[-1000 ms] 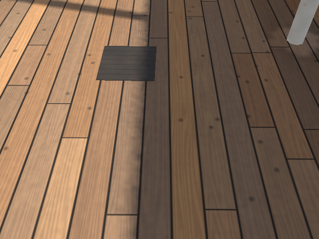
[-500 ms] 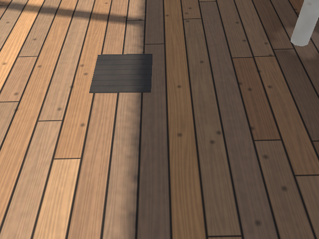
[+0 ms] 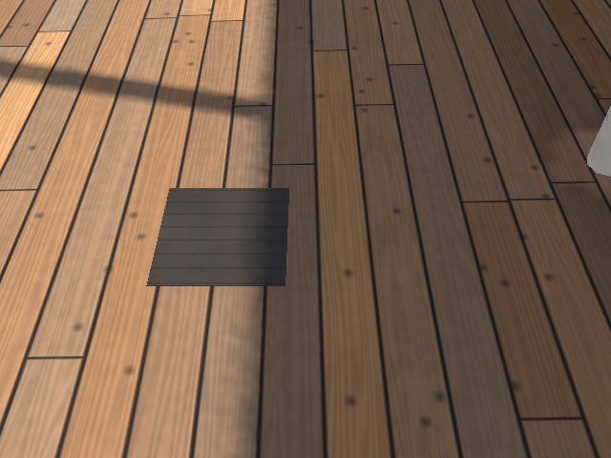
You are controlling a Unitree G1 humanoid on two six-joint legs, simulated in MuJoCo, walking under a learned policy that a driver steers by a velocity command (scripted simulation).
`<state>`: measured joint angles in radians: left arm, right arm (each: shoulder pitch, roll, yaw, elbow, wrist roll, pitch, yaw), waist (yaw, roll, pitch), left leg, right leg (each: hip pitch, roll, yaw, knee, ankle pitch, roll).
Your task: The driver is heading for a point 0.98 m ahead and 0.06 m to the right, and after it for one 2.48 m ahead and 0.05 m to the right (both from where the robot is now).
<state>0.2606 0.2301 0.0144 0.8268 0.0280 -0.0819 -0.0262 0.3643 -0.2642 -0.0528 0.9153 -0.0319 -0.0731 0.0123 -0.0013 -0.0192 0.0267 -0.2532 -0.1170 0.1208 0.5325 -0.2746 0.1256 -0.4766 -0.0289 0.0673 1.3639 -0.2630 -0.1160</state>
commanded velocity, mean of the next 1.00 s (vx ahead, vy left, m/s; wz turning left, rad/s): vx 1.00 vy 0.00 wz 0.00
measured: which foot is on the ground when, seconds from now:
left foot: down 0.00-0.32, up 0.34-0.74, down 0.76-1.00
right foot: up 0.00-0.28, down 0.30-0.78, up 0.80-1.00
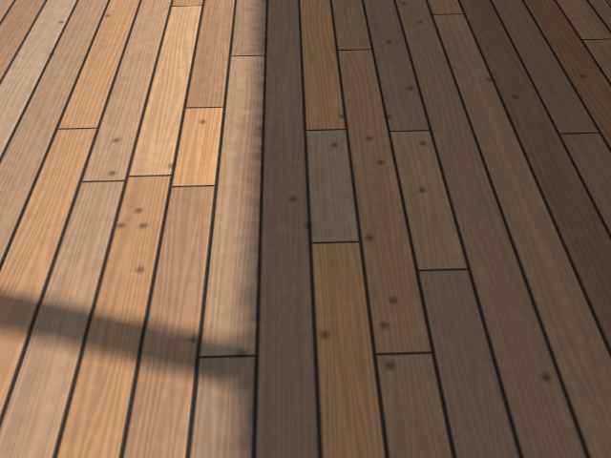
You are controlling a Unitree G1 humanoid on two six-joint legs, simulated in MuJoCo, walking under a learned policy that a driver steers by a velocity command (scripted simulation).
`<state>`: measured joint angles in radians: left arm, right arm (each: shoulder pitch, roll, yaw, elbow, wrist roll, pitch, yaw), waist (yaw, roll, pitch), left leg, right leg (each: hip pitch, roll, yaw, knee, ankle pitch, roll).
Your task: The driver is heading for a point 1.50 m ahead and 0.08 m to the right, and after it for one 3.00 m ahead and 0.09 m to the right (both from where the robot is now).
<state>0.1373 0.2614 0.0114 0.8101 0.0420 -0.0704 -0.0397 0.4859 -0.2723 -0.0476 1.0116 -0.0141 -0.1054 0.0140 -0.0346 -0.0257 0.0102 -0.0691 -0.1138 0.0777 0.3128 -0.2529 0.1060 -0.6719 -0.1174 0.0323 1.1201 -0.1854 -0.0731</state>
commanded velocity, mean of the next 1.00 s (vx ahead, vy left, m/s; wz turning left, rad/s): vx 1.00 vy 0.00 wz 0.00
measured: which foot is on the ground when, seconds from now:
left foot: down 0.00-0.24, up 0.26-0.66, down 0.68-1.00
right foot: up 0.00-0.20, down 0.22-0.66, up 0.68-1.00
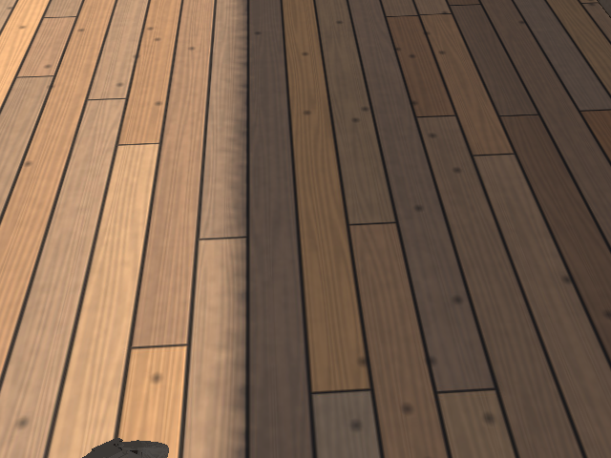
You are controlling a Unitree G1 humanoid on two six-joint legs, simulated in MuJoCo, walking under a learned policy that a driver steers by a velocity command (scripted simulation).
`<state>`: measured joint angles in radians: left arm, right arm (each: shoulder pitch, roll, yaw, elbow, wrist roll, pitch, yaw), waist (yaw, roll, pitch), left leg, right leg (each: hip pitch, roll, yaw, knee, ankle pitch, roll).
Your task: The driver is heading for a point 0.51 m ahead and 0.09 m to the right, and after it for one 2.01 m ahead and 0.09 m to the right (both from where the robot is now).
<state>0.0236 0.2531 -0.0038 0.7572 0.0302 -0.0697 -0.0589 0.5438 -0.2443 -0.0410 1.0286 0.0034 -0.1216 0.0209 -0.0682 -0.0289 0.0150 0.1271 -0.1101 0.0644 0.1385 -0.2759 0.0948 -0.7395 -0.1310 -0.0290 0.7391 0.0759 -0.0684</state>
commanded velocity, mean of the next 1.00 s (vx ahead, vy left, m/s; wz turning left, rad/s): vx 0.51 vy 0.00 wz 0.00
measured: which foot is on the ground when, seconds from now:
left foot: down 0.00-0.14, up 0.16-0.52, down 0.54-1.00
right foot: up 0.00-0.12, down 0.14-0.56, up 0.58-0.92, down 0.94-1.00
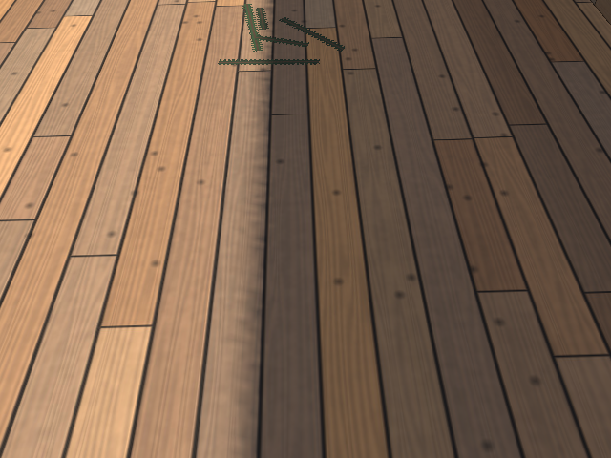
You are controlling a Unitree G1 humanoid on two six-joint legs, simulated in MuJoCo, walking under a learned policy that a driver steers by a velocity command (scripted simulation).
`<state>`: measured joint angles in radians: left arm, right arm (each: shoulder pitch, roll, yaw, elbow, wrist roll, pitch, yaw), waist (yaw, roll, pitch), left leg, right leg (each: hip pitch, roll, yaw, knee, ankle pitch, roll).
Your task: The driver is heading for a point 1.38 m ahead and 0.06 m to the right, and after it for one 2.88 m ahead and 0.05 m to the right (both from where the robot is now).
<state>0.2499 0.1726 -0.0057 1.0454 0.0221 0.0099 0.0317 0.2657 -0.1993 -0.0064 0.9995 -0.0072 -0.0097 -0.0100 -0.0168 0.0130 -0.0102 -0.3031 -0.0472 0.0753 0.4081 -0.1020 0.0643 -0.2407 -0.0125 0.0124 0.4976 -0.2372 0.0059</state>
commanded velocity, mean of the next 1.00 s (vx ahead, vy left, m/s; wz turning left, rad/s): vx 0.01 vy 0.00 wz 0.00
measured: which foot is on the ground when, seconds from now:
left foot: down 0.00-1.00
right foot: down 0.00-1.00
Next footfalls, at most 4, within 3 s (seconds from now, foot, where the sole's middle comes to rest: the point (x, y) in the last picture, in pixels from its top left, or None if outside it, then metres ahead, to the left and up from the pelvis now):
2.24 left None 0.25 0.13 -0.77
2.72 right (334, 387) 0.72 -0.03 -0.77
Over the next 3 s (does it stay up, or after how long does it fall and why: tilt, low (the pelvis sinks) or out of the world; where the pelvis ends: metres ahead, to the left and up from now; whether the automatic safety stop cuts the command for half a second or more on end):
stays up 0.68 0.03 0.01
